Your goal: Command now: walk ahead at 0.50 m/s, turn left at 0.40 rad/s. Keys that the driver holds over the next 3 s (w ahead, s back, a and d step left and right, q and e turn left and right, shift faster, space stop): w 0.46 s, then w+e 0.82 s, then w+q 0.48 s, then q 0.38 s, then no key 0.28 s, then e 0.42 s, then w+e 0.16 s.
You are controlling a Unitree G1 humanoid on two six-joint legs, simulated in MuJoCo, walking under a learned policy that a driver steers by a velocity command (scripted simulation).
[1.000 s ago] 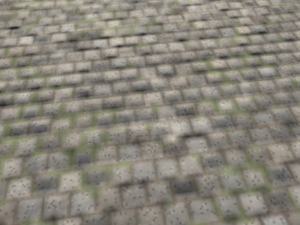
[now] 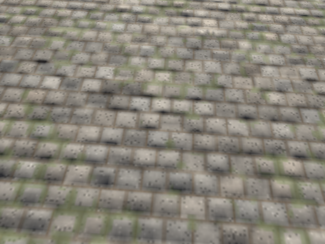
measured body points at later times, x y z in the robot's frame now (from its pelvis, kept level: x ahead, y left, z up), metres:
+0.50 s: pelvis +0.28 -0.05 +0.00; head +0.30 -0.06 +0.45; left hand +0.24 +0.21 -0.13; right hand +0.44 -0.28 -0.12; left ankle +0.37 +0.11 -0.69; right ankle +0.24 -0.13 -0.74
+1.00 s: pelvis +0.52 +0.00 +0.00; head +0.55 +0.01 +0.45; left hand +0.68 +0.25 -0.13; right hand +0.49 -0.26 -0.13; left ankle +0.49 +0.09 -0.74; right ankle +0.60 -0.15 -0.67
